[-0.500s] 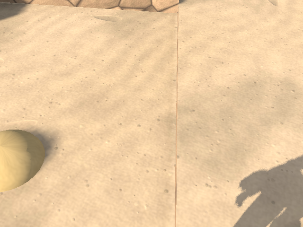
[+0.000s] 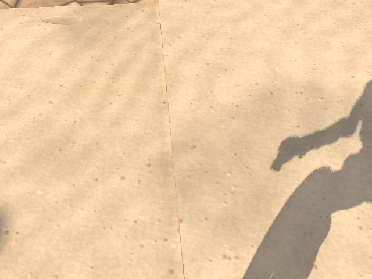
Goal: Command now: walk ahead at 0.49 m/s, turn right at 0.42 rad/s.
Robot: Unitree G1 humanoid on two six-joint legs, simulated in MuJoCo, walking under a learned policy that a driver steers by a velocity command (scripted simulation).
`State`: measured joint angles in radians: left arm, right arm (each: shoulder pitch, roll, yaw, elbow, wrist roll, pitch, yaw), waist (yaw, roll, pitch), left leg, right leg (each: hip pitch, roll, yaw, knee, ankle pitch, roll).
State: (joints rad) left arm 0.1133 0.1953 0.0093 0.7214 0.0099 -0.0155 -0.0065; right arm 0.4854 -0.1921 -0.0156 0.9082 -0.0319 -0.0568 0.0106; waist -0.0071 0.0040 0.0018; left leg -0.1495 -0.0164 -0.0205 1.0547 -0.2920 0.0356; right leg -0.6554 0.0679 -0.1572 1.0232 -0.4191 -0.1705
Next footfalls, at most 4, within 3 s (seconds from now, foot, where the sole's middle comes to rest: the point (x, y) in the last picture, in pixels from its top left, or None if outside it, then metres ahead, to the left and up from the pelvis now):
0.48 left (188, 253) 0.55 0.01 -0.70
1.02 right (276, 212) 0.71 -0.32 -0.70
1.54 left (246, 144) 1.03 -0.24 -0.70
2.08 right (272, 94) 1.35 -0.41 -0.70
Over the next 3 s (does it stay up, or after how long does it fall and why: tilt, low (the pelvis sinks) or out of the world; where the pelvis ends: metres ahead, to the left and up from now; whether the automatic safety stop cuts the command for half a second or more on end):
stays up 1.61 -0.22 0.08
